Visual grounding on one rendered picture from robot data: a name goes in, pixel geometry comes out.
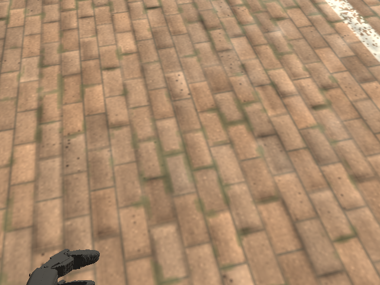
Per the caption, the robot left hand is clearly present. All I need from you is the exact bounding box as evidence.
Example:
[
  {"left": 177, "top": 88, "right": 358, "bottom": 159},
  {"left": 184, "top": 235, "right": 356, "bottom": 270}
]
[{"left": 26, "top": 249, "right": 100, "bottom": 285}]

